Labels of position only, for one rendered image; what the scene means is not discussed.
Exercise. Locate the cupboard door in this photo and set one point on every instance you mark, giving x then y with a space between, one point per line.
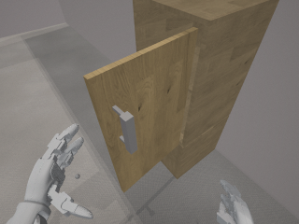
152 85

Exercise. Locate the handle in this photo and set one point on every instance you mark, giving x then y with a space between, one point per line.
128 130

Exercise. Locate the robot left hand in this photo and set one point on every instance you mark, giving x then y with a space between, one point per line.
50 168

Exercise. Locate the robot left forearm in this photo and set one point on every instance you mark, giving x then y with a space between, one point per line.
30 212

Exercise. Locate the robot right hand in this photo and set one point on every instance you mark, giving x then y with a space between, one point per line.
238 209

